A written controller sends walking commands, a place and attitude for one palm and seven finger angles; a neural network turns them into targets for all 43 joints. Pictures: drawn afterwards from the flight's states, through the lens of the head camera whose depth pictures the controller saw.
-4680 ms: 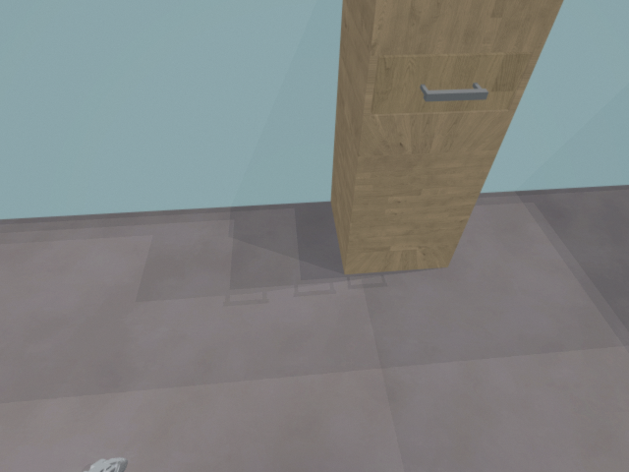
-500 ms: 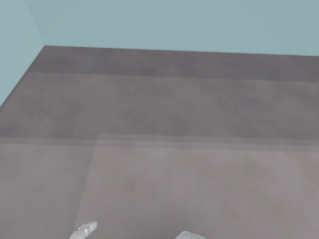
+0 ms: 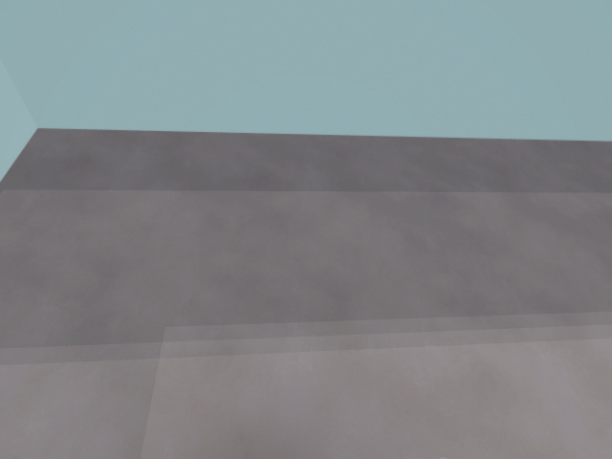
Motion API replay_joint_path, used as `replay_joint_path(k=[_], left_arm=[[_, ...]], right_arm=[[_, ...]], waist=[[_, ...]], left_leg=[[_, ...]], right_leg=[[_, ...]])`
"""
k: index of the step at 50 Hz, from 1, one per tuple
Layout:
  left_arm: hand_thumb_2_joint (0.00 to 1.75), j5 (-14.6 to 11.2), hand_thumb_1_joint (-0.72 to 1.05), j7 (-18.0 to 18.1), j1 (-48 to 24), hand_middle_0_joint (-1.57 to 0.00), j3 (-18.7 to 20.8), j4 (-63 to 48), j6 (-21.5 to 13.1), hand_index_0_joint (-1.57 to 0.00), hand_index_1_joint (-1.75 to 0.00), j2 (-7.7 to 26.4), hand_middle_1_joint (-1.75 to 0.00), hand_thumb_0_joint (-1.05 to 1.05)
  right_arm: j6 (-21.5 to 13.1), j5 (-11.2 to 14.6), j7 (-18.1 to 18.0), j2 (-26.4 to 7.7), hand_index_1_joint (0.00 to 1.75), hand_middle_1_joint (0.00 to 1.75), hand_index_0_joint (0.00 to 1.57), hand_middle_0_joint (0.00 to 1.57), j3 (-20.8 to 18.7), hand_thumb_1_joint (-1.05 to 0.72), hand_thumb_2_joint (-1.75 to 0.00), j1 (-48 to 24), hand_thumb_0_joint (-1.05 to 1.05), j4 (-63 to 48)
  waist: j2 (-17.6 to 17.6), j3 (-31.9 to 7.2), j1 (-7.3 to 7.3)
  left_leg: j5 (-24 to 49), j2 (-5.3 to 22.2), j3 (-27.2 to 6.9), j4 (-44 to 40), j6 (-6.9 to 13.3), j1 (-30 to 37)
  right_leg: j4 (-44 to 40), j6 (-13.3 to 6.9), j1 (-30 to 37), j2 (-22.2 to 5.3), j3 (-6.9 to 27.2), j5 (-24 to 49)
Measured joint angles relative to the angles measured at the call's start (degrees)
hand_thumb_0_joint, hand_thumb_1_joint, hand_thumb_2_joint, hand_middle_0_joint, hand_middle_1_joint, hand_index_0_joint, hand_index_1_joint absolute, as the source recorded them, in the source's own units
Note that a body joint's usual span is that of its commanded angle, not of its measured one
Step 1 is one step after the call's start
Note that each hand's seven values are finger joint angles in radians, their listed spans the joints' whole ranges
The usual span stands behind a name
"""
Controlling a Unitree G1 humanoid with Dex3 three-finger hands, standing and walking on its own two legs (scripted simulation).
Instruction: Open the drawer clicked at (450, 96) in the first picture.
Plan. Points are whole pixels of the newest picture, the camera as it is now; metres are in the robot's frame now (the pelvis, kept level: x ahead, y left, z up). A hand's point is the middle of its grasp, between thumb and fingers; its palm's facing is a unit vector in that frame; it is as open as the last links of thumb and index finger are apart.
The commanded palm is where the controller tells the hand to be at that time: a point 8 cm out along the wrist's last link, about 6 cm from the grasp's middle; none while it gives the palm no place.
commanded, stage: walk to a spot facing it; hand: left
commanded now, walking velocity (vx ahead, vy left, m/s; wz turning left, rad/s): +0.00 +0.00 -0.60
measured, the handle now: out of the picture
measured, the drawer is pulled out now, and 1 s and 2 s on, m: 0.00 0.00 0.00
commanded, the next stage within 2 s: turn to face it in 0.06 s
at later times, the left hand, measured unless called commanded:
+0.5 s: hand (239, 395) +0.24 +0.12 -0.15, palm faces -0.02 -0.98 -0.19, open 7.4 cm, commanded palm none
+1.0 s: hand out of the picture +0.14 +0.22 -0.16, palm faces +0.31 -0.91 -0.27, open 7.4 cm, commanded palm none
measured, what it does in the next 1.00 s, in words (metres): walks ahead, turning left: right foot, then left foot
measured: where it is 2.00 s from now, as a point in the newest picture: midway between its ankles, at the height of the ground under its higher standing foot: outside the picture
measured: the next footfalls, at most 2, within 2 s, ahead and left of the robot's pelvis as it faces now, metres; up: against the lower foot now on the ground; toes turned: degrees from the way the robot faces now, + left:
right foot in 0.32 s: +0.18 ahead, -0.16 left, +0.00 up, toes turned -14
left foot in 0.68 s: +0.16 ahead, +0.10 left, +0.00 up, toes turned +16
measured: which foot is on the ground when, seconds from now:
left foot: down 0.00-0.34, up 0.36-0.66, down 0.68-1.00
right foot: up 0.00-0.30, down 0.32-0.68, up 0.70-1.00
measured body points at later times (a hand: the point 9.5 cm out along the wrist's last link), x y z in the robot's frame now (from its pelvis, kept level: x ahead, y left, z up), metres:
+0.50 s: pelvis +0.11 -0.04 +0.00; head +0.13 -0.05 +0.45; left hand +0.24 +0.17 -0.14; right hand +0.07 -0.24 -0.17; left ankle +0.06 +0.09 -0.67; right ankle +0.14 -0.15 -0.73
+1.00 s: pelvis +0.11 -0.01 +0.01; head +0.15 +0.01 +0.45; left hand +0.12 +0.27 -0.14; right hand +0.23 -0.25 -0.13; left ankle +0.13 +0.09 -0.73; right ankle +0.12 -0.17 -0.67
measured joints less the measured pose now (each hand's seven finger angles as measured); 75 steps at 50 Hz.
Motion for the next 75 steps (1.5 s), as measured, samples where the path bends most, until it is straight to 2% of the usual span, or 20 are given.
replay_joint_path(k=[3,7,10,14,16,17,20,23,26,33,34,37,42,53,57,59,62,66,69,75], left_arm=[[0.9,0.18,0.91,-0.26,-2.07,-0.2,0.8,-1.86,0.78,-0.2,-0.3,0.43,-0.3,0.01],[0.9,0.26,0.91,-0.3,-5.76,-0.19,1.92,-4.94,1.97,-0.2,-0.3,1.25,-0.3,0.01],[0.9,0.23,0.91,-0.3,-8.59,-0.19,2.14,-6.64,2.47,-0.2,-0.3,1.57,-0.3,0.01],[0.9,0.33,0.91,0.45,-12.07,-0.19,1.16,-7.54,1.58,-0.19,-0.3,1.32,-0.3,0.01],[0.9,0.41,0.91,0.79,-13.07,-0.19,0.26,-7.66,0.19,-0.19,-0.3,1.19,-0.3,0.01],[0.9,0.5,0.91,1.06,-13.48,-0.19,-0.17,-7.42,-0.71,-0.2,-0.3,0.9,-0.3,0.01],[0.9,0.25,0.91,1.36,-15.24,-0.19,-1.67,-6.86,-1.91,-0.2,-0.3,-1.34,-0.3,0.01],[0.9,0.15,0.91,1.92,-15.87,-0.2,-2.2,-7.26,-1.46,-0.2,-0.3,-2.8,-0.3,0.01],[0.9,0.24,0.91,2.44,-15.4,-0.2,-2.32,-7.46,-0.49,-0.2,-0.3,-3.5,-0.3,0.01],[0.9,0.29,0.91,2.63,-14.09,-0.2,-0.59,-8.63,1.33,-0.21,-0.3,-0.92,-0.3,0.0],[0.9,0.04,0.91,2.54,-13.69,-0.2,-0.29,-8.87,1.81,-0.21,-0.3,-0.26,-0.3,0.0],[0.9,-0.14,0.91,2.35,-12.93,-0.2,0.98,-8.9,3.86,-0.2,-0.3,2.2,-0.3,0.0],[0.9,0.07,0.91,1.56,-12.26,-0.2,1.98,-8.86,3.96,-0.2,-0.3,4.0,-0.3,0.01],[0.9,-0.9,0.91,2.03,-13.03,-0.19,0.93,-10.68,3.7,-0.2,-0.3,3.78,-0.3,0.01],[0.9,-1.27,0.91,1.93,-13.71,-0.19,0.04,-12.35,2.84,-0.2,-0.3,2.39,-0.3,0.01],[0.9,-0.82,0.91,1.97,-13.19,-0.2,-0.35,-13.2,1.89,-0.2,-0.3,1.64,-0.3,0.01],[0.9,-0.36,0.91,2.18,-11.54,-0.2,-1.39,-13.48,1.92,-0.2,-0.3,0.22,-0.3,0.01],[0.9,-0.26,0.91,2.27,-9.26,-0.2,-1.8,-12.72,1.78,-0.2,-0.3,-0.37,-0.3,0.01],[0.9,-0.1,0.91,2.21,-8.55,-0.2,-2.02,-12.33,1.43,-0.2,-0.3,-0.34,-0.3,0.01],[0.9,0.33,0.9,1.89,-7.2,-0.2,-2.03,-11.99,1.02,-0.2,-0.3,0.37,-0.3,0.01]], right_arm=[[-0.33,0.77,-1.56,-0.32,0.3,0.3,0.21,0.2,-1.33,-0.95,-0.9,2.41,-0.01,0.73],[0.83,0.59,-1.7,-1.51,0.3,0.3,0.21,0.2,-1.45,-0.95,-0.9,5.62,-0.02,3.01],[1.81,0.44,-1.55,-1.7,0.3,0.3,0.2,0.2,-1.51,-0.94,-0.9,7.57,-0.01,4.49],[2.61,0.14,-1.27,-1.49,0.3,0.3,0.2,0.2,-1.46,-0.92,-0.9,9.69,0.0,6.08],[2.93,0.35,-1.05,-0.97,0.3,0.3,0.2,0.2,-1.23,-0.92,-0.9,11.43,0.0,7.17],[3.17,0.62,-0.87,-0.79,0.3,0.3,0.2,0.2,-1.09,-0.92,-0.9,12.21,0.0,7.86],[5.42,1.46,-0.82,-0.77,0.3,0.29,0.2,0.19,-0.96,-0.91,-0.9,11.92,0.01,8.53],[6.86,1.6,-0.53,0.13,0.3,0.29,0.2,0.2,-0.83,-0.91,-0.9,10.72,0.01,8.03],[7.39,1.48,0.04,0.41,0.3,0.29,0.2,0.2,-1.1,-0.91,-0.9,8.78,0.01,6.51],[6.89,0.84,0.79,-2.17,0.3,0.3,0.2,0.2,-2.44,-0.93,-0.9,5.06,0.02,1.58],[6.41,0.71,0.87,-2.8,0.3,0.3,0.2,0.2,-2.68,-0.92,-0.9,4.94,0.02,0.86],[5.55,0.2,0.71,-3.28,0.3,0.29,0.2,0.2,-2.89,-0.92,-0.9,3.89,0.01,-0.34],[5.19,0.32,-0.25,-3.81,0.3,0.29,0.2,0.2,-2.35,-0.91,-0.9,4.32,0.01,-1.08],[5.96,0.44,0.28,-4.07,0.3,0.3,0.2,0.2,-2.11,-0.9,-0.9,3.73,0.01,-1.84],[7.13,0.45,0.71,-4.87,0.3,0.3,0.21,0.2,-2.66,-0.9,-0.9,3.01,0.01,-2.13],[7.85,0.77,0.88,-5.47,0.3,0.3,0.21,0.2,-3.29,-0.9,-0.9,2.73,0.01,-2.29],[9.0,0.54,1.23,-6.69,0.3,0.3,0.2,0.2,-4.24,-0.9,-0.9,2.55,0.01,-2.03],[9.13,0.34,1.86,-7.79,0.3,0.3,0.2,0.2,-4.66,-0.91,-0.9,2.06,0.01,-2.16],[9.14,0.54,1.99,-8.11,0.3,0.29,0.2,0.2,-4.66,-0.91,-0.9,1.93,0.01,-2.15],[9.89,0.81,1.94,-8.08,0.3,0.29,0.2,0.19,-3.89,-0.91,-0.9,0.13,0.01,-1.19]], waist=[[-0.15,0.37,-0.74],[-0.29,0.42,-1.06],[-0.05,0.82,-1.72],[1.09,1.76,-4.19],[1.17,1.5,-4.99],[1.5,1.03,-5.03],[4.33,1.45,-5.89],[3.96,1.31,-5.44],[3.13,0.71,-4.88],[1.08,0.23,-3.93],[0.78,0.08,-3.93],[-0.79,0.64,-3.83],[-0.22,0.88,-3.51],[2.49,0.71,-4.09],[4.01,0.53,-4.42],[4.73,0.3,-3.91],[5.35,-0.19,-3.59],[4.51,-0.2,-3.57],[3.75,0.55,-3.64],[2.35,2.18,-1.88]], left_leg=[[0.11,-0.08,2.05,-4.12,0.17,3.93],[-0.38,0.22,4.18,-7.2,-0.31,7.29],[-1.51,0.67,5.64,-7.79,-1.11,9.06],[-4.22,1.43,6.05,-5.57,-2.51,9.81],[-6.6,1.51,5.62,-2.59,-3.61,9.52],[-8.07,1.83,4.95,-0.06,-4.03,8.59],[-16.64,0.79,-3.2,12.28,-3.84,2.73],[-17.52,-1.24,-6.67,23.47,-3.96,-3.16],[-14.9,-1.7,-7.25,25.92,-4.2,-6.72],[-5.24,-1.45,-5.2,9.81,-4.04,-5.07],[-3.45,-1.9,-5.46,7.88,-2.49,-4.91],[-5.09,-3.25,-5.69,9.88,1.2,-6.56],[0.19,-5.6,-8.06,0.93,1.68,-4.71],[6.09,-8.7,-15.15,-6.27,0.49,-3.34],[6.58,-9.63,-18.37,-4.52,-1.24,-5.13],[2.66,-10.2,-19.45,-0.22,-2.24,-7.36],[-7.62,-10.62,-17.33,16.78,-2.83,-12.68],[-5.3,-8.2,-14.12,31.59,-4.33,-15.48],[-4.67,-6.14,-13.34,31.96,-5.45,-14.26],[-8.45,-4.13,-11.17,20.52,-5.99,-8.34]], right_leg=[[3.89,1.14,-6.65,-1.9,-0.58,4.6],[0.66,2.62,-11.43,-3.66,-1.6,9.2],[-6.81,3.2,-11.36,-4.35,-2.74,11.19],[-21.9,2.68,-5.96,-3.74,-3.81,12.07],[-31.04,2.47,-0.9,-3.42,-4.37,16.78],[-33.03,1.81,0.74,-3.34,-4.85,13.84],[-31.04,-0.05,1.28,-3.15,-7.17,10.23],[-32.2,-0.08,3.23,-4.54,-8.93,10.56],[-33.65,0.49,4.92,-5.66,-10.62,10.71],[-28.39,2.85,4.47,-8.84,-14.81,7.56],[-25.65,3.24,3.24,-9.52,-14.87,5.94],[-10.91,4.21,-3.3,-7.5,-7.59,-3.51],[1.15,5.18,-8.74,-4.16,-1.77,2.63],[-14.71,5.96,-1.92,-1.33,1.93,-0.59],[-27.1,4.9,3.46,-0.02,1.66,2.49],[-32.95,2.4,5.83,0.09,0.57,7.01],[-32.95,0.02,6.9,-1.21,-1.96,6.81],[-36.44,-0.28,9.23,-3.08,-4.29,8.19],[-37.36,-0.4,10.0,-4.3,-6.77,8.57],[-35.95,0.03,9.45,-6.56,-11.24,7.77]])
